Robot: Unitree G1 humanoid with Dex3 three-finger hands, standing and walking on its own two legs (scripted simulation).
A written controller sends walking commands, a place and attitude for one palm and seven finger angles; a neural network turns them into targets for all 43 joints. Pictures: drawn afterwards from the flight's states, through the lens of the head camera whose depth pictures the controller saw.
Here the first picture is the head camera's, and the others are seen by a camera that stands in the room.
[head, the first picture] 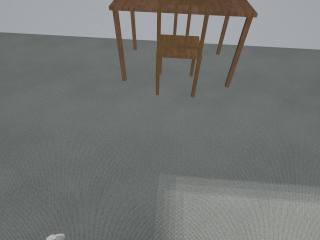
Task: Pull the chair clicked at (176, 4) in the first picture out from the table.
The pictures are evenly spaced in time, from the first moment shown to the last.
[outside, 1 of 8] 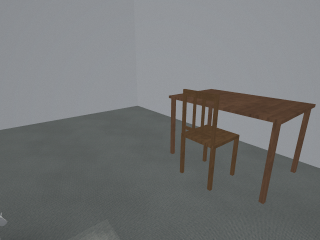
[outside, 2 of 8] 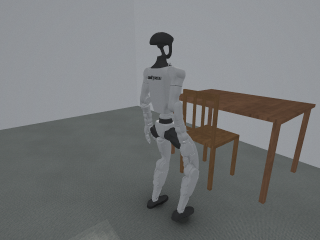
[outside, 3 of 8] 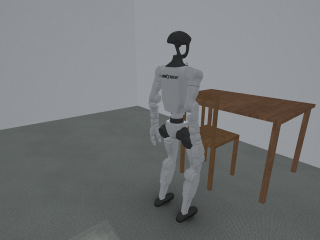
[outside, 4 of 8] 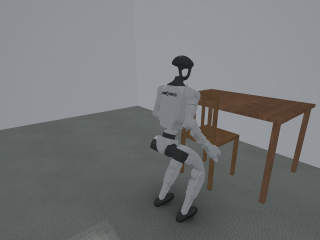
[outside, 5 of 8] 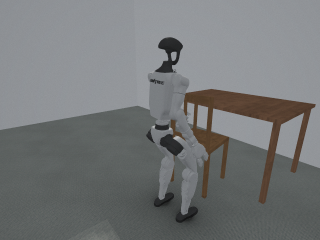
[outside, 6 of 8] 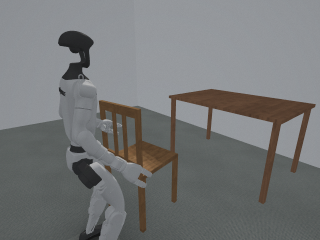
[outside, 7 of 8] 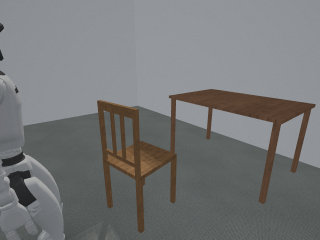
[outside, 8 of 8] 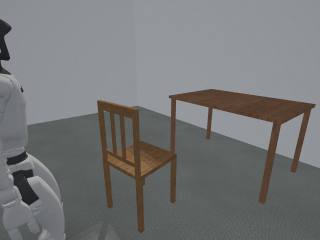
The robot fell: no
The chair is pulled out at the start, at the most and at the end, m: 0.00 0.78 0.78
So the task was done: yes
